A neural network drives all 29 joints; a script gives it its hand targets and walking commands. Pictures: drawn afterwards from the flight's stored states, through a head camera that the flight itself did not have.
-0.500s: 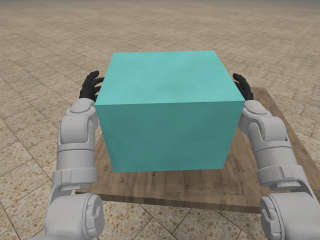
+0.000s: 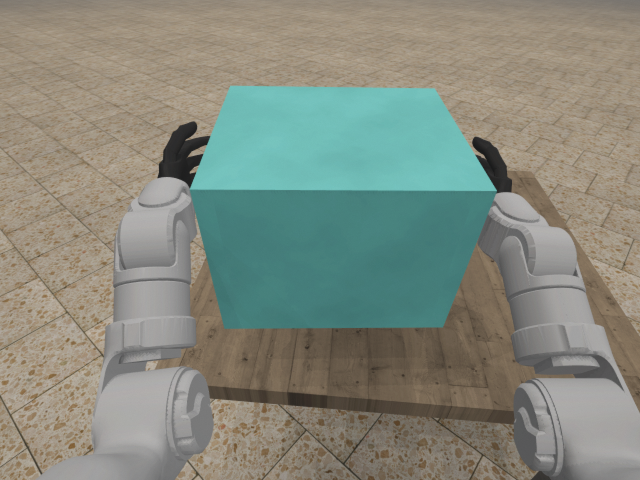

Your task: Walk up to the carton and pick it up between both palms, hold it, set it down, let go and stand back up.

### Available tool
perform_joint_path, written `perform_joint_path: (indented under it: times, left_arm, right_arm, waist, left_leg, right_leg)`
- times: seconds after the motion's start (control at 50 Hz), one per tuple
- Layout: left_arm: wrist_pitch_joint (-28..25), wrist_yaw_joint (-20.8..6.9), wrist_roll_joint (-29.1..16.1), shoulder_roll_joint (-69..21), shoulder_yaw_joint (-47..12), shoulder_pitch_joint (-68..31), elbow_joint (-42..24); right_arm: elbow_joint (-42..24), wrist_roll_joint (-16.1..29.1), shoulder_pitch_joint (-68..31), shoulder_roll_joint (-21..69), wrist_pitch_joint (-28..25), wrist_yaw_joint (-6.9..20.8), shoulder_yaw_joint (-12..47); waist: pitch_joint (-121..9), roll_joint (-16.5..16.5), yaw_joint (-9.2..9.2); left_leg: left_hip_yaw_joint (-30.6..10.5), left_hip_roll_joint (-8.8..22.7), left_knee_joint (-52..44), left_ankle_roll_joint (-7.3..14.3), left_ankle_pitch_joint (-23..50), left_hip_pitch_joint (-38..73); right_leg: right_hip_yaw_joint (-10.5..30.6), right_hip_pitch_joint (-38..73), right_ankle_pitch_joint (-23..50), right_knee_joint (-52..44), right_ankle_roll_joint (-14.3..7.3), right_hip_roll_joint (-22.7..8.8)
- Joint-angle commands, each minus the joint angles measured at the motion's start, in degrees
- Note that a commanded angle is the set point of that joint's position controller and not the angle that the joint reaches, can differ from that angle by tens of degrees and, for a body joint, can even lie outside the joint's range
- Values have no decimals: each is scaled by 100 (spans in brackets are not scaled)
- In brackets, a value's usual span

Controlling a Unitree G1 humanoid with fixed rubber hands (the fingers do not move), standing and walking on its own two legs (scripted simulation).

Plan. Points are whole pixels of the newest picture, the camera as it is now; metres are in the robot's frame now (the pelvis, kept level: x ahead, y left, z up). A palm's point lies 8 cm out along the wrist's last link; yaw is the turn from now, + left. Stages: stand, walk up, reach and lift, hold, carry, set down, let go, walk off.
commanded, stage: hold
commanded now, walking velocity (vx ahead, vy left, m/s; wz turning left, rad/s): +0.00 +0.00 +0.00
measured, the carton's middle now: (333, 203) +0.41 -0.01 +0.19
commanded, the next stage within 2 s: set down in 1.52 s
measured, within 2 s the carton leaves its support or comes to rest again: neither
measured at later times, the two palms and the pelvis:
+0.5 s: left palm (174, 193) +0.36 +0.17 +0.24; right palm (498, 203) +0.35 -0.19 +0.22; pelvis -0.01 +0.00 +0.00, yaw +0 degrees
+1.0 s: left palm (176, 203) +0.37 +0.18 +0.21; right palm (484, 206) +0.37 -0.19 +0.21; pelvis +0.00 +0.00 +0.00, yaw +0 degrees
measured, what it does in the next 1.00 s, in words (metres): stands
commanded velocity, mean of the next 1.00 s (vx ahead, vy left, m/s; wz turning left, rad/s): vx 0.00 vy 0.00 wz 0.00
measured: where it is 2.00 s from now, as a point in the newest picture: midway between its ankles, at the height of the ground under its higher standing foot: outside the picture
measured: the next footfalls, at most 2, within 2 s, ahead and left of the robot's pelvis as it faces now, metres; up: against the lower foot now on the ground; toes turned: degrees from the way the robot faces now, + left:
none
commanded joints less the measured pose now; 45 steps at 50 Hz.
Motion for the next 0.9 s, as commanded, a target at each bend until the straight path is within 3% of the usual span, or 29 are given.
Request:
perform_joint_path:
  times: [0.0, 0.1, 0.22, 0.44, 0.52, 0.68, 0.88]
  left_arm:
    - [-425, -977, -855, -3524, -2599, -3537, -1101]
    - [-476, -822, -1201, -3750, -3196, -3655, -1981]
    - [-457, -645, -1369, -3885, -3464, -4032, -2202]
    - [-362, -771, -909, -3679, -2601, -4248, -546]
    - [-376, -877, -713, -3533, -2253, -4238, -60]
    - [-402, -1017, -643, -3416, -2174, -3744, -260]
    - [-476, -832, -1184, -3725, -3149, -3651, -1886]
  right_arm:
    - [-2448, 968, -5362, 3628, -542, 803, 2496]
    - [-3033, 1267, -5146, 3646, -528, 714, 2671]
    - [-3045, 1350, -5278, 3683, -503, 762, 2577]
    - [-1708, 826, -5815, 3829, -508, 971, 2038]
    - [-1321, 618, -5926, 3816, -522, 1031, 1966]
    - [-1685, 675, -5609, 3701, -543, 916, 2164]
    - [-2965, 1254, -5167, 3664, -523, 723, 2660]
  waist:
    - [-2791, 98, -12]
    - [-3283, 279, -190]
    - [-3205, 351, -207]
    - [-1945, 40, 70]
    - [-1780, -46, 178]
    - [-2207, -48, 96]
    - [-3233, 265, -173]
  left_leg:
    - [158, -684, -760, 40, 1335, -634]
    - [60, -705, -509, -151, 2010, -390]
    - [10, -670, -489, -180, 1694, -424]
    - [142, -576, -1070, 225, -393, -1186]
    - [191, -561, -1214, 346, -718, -1333]
    - [231, -622, -1037, 243, 303, -967]
    - [73, -710, -537, -135, 1922, -443]
  right_leg:
    - [82, 2757, 1399, -90, 81, 257]
    - [57, 2795, 2057, 22, 92, 344]
    - [31, 2403, 1512, -48, 72, 372]
    - [105, 1836, -551, -354, 52, 174]
    - [124, 1858, -882, -372, 46, 113]
    - [91, 2401, 306, -258, 83, 166]
    - [63, 2797, 2013, 10, 92, 333]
